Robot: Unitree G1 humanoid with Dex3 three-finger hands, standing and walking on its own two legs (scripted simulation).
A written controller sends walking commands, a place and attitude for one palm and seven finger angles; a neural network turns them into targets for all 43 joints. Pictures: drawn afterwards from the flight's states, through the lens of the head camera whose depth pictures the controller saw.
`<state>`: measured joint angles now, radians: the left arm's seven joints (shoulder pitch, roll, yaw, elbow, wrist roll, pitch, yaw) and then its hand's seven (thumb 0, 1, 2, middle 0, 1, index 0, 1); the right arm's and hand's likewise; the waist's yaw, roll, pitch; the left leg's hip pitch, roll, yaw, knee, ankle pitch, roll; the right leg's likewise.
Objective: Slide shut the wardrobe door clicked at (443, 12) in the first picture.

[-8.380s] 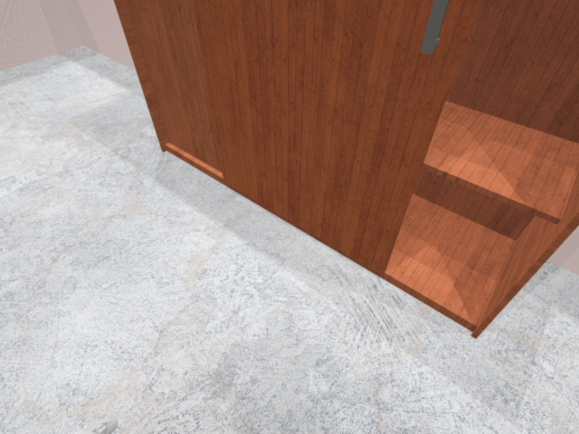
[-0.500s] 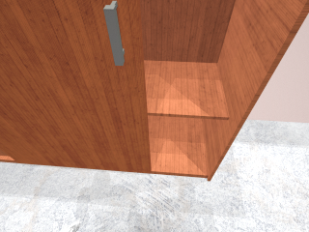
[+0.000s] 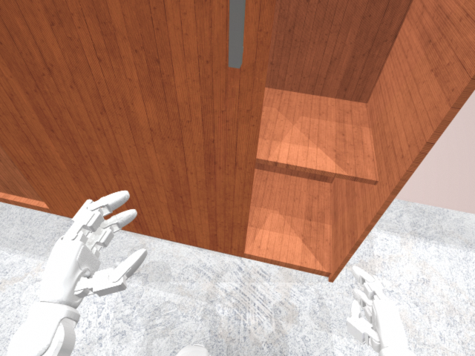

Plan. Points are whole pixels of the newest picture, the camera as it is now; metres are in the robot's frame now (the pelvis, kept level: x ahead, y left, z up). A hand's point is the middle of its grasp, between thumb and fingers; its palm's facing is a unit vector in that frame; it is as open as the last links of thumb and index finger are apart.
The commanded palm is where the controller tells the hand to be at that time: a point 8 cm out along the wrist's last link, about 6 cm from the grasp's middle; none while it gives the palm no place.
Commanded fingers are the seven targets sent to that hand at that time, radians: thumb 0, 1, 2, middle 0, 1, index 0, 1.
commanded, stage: raise the hand with hooked fingers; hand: left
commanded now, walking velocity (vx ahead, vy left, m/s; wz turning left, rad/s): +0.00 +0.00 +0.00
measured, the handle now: (239, 21) +0.61 +0.09 +0.28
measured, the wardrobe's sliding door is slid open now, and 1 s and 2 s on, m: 0.38 0.38 0.38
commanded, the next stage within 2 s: move the hooked fingers beside the handle in 1.50 s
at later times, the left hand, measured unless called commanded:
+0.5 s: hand (90, 188) +0.26 +0.24 +0.18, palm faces -0.03 -0.99 -0.12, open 12.7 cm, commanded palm +0.24 +0.29 +0.20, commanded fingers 0.00 -0.41 0.34 -0.29 -1.14 -0.29 -1.14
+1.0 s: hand (36, 81) +0.30 +0.27 +0.31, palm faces +0.02 -0.99 -0.14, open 14.0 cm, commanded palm +0.28 +0.31 +0.30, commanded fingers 0.00 -0.50 0.30 -0.30 -1.20 -0.30 -1.20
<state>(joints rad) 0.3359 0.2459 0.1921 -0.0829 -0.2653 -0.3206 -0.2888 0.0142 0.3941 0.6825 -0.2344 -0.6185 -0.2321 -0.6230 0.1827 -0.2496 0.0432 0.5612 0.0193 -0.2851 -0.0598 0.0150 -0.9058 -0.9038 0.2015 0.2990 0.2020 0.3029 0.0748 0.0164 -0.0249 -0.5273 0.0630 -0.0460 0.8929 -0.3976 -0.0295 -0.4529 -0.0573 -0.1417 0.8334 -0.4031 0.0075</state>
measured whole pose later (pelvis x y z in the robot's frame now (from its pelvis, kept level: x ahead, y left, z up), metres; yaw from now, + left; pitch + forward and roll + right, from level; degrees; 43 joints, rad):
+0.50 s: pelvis +0.01 +0.01 +0.03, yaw -2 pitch -4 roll -1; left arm 0.11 0.38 0.36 -0.06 -0.32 0.01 -0.41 0.00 -0.19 0.43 -0.28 -0.99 -0.28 -1.00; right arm 0.26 -0.31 0.06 0.66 0.05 -0.35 -0.10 0.02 -0.90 -0.90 0.20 0.30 0.20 0.30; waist 0.05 0.05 -0.01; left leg -0.24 0.05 0.02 0.59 -0.29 -0.01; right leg -0.20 -0.05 -0.10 0.54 -0.28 0.02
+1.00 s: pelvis +0.03 +0.00 +0.05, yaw -1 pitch -5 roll -1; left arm -0.27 0.55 0.53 0.06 -0.34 0.30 -0.53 -0.01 -0.50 0.30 -0.31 -1.19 -0.30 -1.20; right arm 0.18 -0.27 0.13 0.64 0.07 -0.23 -0.07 0.02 -0.90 -0.90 0.21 0.30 0.21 0.30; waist 0.09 0.07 -0.03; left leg -0.11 0.05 0.01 0.41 -0.22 -0.03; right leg -0.06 -0.04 -0.11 0.37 -0.22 0.01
